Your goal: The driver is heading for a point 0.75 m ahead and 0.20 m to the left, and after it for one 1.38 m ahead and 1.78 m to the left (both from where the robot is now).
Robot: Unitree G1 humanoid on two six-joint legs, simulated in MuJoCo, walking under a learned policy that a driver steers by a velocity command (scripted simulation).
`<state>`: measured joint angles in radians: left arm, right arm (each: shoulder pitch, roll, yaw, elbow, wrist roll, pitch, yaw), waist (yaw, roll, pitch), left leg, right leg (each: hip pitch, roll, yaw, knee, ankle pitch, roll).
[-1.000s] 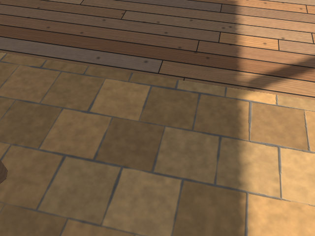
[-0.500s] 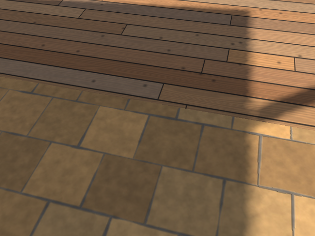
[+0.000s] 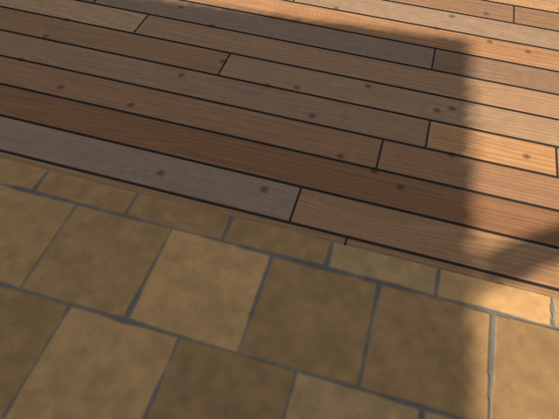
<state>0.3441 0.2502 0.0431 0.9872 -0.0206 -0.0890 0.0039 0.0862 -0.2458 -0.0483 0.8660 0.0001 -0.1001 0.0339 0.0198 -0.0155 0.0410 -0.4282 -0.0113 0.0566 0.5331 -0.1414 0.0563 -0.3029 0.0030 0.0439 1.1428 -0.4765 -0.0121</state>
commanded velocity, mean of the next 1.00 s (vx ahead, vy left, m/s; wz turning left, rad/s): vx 0.27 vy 0.00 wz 0.06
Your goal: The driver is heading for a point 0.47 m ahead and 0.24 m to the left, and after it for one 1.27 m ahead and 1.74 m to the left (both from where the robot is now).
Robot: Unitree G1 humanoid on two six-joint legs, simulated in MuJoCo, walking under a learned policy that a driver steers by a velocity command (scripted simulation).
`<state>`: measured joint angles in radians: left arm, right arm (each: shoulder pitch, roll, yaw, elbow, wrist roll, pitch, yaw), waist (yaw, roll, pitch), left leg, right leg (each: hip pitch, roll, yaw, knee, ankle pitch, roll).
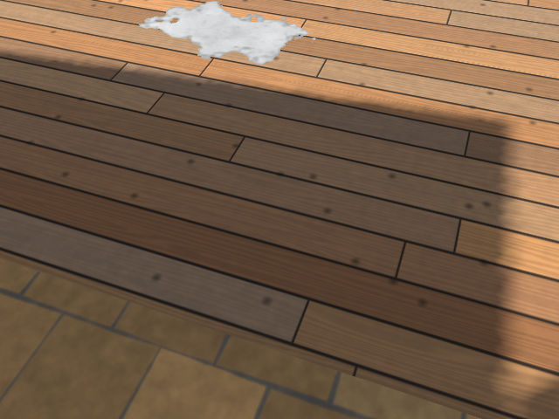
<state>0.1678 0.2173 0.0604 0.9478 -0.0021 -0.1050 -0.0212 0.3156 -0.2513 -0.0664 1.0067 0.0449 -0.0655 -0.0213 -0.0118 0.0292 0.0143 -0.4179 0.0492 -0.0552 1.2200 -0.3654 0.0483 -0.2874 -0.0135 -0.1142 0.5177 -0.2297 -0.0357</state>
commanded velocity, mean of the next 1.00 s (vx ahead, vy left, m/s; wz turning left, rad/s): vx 0.38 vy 0.00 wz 0.55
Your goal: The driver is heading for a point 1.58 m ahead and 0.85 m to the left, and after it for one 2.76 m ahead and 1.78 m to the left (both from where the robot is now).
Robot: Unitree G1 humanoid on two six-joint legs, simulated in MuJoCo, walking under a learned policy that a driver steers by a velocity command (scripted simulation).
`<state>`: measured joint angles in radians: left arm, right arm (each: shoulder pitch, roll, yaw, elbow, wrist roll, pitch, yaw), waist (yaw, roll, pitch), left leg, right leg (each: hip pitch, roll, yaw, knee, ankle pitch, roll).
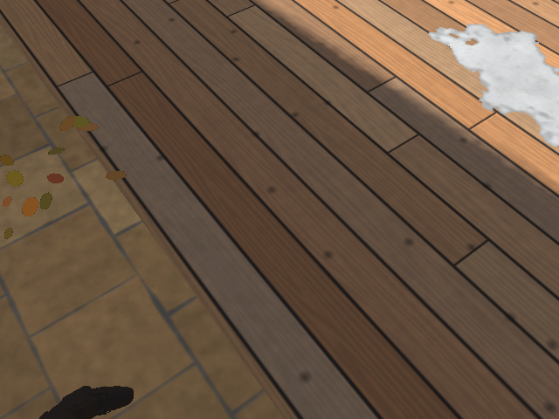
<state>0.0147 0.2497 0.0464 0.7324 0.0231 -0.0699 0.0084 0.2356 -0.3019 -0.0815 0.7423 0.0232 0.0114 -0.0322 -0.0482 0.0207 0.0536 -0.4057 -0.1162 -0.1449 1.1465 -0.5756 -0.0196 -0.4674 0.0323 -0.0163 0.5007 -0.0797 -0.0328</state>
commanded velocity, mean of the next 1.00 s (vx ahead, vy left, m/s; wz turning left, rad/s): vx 0.06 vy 0.00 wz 0.54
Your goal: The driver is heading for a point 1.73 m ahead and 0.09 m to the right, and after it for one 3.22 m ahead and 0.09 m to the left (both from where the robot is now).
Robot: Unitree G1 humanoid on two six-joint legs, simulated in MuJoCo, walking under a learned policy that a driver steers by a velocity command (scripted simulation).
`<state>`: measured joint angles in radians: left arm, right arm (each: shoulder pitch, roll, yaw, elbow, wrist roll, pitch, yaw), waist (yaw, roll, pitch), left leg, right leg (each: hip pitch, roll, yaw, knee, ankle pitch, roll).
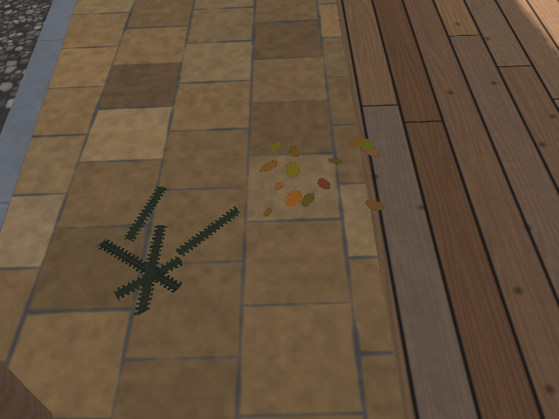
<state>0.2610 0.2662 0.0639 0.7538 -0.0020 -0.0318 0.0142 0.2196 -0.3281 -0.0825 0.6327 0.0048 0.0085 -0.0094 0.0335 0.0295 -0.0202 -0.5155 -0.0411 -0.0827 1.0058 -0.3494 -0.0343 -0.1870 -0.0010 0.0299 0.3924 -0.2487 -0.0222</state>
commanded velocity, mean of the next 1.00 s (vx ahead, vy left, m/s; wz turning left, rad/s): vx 0.45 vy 0.00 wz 0.05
